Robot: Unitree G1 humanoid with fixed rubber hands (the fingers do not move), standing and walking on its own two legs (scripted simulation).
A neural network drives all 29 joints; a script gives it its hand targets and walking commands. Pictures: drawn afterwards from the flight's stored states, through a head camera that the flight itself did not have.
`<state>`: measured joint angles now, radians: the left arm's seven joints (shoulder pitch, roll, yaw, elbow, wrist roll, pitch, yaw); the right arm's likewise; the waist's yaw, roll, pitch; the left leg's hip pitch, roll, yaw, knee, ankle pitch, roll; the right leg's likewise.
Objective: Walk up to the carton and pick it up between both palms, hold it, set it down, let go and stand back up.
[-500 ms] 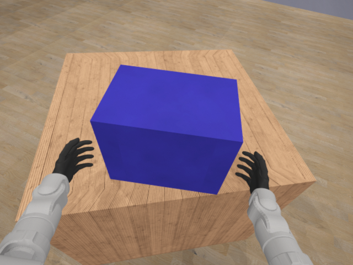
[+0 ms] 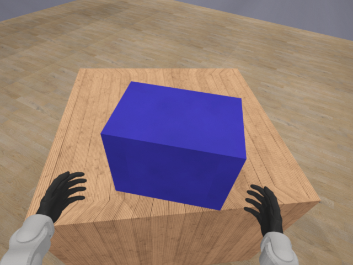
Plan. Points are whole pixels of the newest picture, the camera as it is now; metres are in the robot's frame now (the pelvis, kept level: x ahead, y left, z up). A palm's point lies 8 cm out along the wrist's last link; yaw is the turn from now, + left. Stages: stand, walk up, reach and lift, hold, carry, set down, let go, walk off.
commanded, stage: set down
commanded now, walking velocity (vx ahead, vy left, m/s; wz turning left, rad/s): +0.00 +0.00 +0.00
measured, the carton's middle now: (175, 146) +0.44 -0.01 +0.02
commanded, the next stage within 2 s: none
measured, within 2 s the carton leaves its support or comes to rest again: neither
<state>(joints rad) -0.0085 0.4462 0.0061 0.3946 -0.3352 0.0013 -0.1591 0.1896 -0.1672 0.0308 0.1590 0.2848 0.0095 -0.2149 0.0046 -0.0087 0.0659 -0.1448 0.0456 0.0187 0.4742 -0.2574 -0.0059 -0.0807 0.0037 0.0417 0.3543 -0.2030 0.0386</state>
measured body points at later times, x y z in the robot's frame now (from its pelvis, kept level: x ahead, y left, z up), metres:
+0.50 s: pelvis -0.02 +0.01 +0.00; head -0.03 +0.02 +0.45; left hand +0.16 +0.27 +0.00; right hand +0.18 -0.18 +0.01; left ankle +0.00 +0.12 -0.74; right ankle +0.00 -0.15 -0.74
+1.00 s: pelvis +0.01 -0.01 +0.00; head +0.01 +0.00 +0.45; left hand +0.18 +0.26 -0.02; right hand +0.19 -0.20 -0.02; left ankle +0.00 +0.12 -0.74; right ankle +0.00 -0.15 -0.74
